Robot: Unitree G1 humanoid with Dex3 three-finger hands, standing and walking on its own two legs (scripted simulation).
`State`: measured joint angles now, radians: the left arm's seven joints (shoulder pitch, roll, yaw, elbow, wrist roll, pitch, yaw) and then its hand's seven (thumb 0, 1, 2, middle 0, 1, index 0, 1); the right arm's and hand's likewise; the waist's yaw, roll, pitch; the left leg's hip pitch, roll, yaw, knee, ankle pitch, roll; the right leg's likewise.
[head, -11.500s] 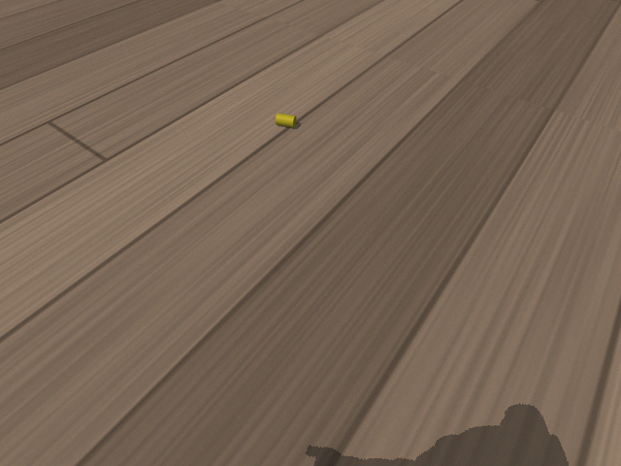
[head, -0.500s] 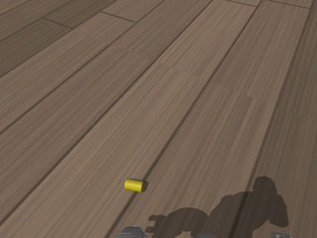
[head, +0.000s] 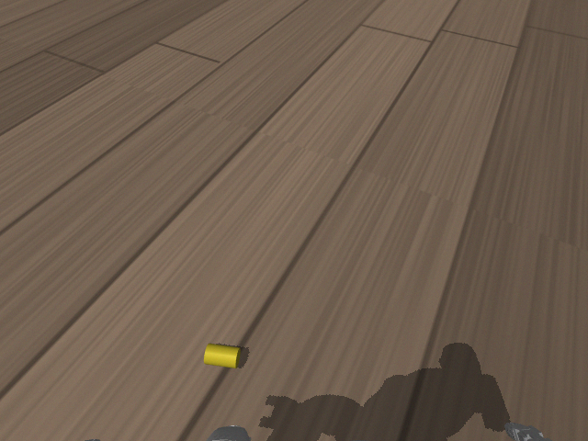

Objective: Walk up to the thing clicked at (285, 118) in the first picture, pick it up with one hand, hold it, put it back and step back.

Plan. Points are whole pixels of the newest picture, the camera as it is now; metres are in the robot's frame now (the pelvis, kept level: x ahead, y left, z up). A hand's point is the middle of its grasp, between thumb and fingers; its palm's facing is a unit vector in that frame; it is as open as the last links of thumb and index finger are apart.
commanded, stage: walk up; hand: left
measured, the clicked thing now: (222, 355) +0.45 +0.24 -0.72
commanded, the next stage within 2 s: none
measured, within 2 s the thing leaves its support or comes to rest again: neither
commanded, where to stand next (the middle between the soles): +0.09 +0.02 m, yaw -1 degrees
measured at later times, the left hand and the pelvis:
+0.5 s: hand out of the picture +0.11 +0.28 -0.11, palm faces -0.04 -0.90 -0.44, open 7.4 cm; pelvis +0.03 +0.01 +0.02, yaw -1 degrees
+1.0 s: hand out of the picture +0.05 +0.29 -0.13, palm faces -0.01 -0.93 -0.37, open 7.4 cm; pelvis +0.02 +0.02 +0.01, yaw +0 degrees
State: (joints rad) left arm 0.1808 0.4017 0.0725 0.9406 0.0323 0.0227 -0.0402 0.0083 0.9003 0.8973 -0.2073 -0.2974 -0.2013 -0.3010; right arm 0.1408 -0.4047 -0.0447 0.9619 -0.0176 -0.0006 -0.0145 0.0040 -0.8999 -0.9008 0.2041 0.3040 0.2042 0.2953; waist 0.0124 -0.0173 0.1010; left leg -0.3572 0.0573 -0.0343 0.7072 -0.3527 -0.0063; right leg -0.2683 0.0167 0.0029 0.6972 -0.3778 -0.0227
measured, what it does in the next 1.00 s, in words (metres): stands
